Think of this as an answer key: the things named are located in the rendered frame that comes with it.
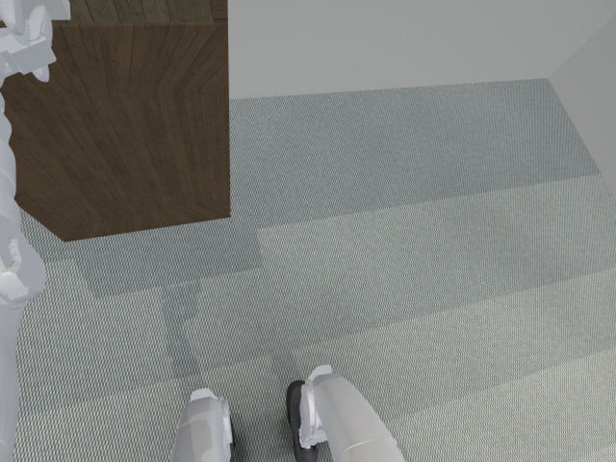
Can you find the robot thigh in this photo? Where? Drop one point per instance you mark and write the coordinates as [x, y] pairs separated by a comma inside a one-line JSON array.
[[354, 431], [204, 431]]

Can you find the handle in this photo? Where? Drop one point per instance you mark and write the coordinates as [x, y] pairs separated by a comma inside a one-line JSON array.
[[57, 9]]

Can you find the drawer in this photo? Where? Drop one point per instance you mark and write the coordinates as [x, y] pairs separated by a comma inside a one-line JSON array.
[[136, 11]]

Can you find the robot right thigh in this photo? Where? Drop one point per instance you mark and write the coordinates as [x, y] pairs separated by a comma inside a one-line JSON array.
[[354, 431]]

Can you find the robot left hand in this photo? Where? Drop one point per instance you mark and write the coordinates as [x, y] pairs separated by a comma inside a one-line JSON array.
[[25, 46]]

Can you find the robot left thigh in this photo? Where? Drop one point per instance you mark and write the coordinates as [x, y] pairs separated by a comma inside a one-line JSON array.
[[204, 431]]

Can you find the cabinet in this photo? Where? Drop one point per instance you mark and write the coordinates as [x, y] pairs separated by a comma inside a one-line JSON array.
[[130, 133]]

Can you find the robot left upper arm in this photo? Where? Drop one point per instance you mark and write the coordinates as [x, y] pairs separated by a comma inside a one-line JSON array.
[[22, 277]]

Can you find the robot left forearm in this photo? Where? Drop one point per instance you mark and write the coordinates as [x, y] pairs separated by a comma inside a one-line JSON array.
[[8, 206]]

